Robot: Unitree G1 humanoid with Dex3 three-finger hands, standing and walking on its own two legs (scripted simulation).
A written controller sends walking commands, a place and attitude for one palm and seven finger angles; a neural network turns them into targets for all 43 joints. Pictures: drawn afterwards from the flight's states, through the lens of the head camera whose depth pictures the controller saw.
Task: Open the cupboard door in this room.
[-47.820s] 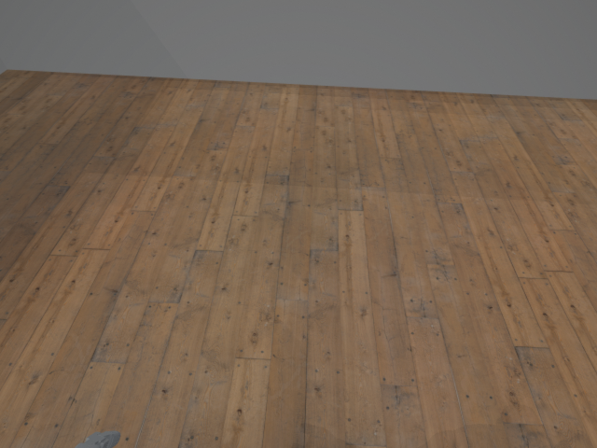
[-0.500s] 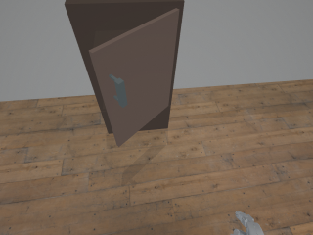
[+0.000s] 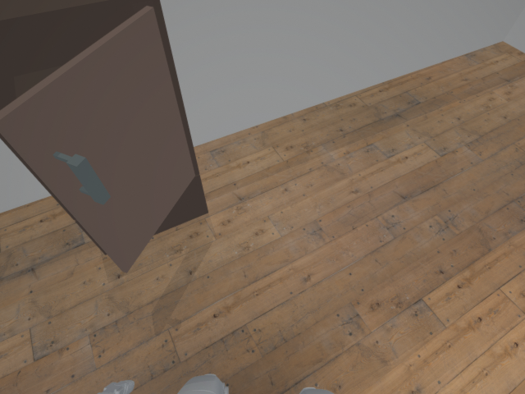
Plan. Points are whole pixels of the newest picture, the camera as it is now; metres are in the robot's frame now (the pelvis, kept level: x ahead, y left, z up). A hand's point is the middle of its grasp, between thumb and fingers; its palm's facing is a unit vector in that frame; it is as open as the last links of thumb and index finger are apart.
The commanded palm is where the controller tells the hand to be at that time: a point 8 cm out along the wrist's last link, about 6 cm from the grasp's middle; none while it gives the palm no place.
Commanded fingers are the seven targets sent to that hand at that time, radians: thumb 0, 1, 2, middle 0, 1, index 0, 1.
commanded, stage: walk to a spot facing it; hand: left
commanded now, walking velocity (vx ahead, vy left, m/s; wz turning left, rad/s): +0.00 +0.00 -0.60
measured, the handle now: (81, 177) +0.48 +0.39 -0.03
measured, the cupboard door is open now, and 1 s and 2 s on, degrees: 40 40 40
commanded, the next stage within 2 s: turn to face it in 1.86 s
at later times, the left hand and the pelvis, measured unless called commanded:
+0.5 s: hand (189, 376) +0.16 +0.14 -0.15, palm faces -0.28 -0.93 -0.25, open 7.4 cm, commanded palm none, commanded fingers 0.00 0.90 0.90 -0.20 -0.30 -0.20 -0.30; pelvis +0.01 -0.03 +0.00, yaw -18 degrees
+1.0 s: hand (282, 296) +0.31 -0.02 -0.16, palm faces -0.61 -0.76 -0.22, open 7.4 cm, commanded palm none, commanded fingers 0.00 0.90 0.90 -0.20 -0.30 -0.20 -0.30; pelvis +0.08 -0.11 -0.01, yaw -36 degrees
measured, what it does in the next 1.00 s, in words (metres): steps to the right, turning right: left foot, then right foot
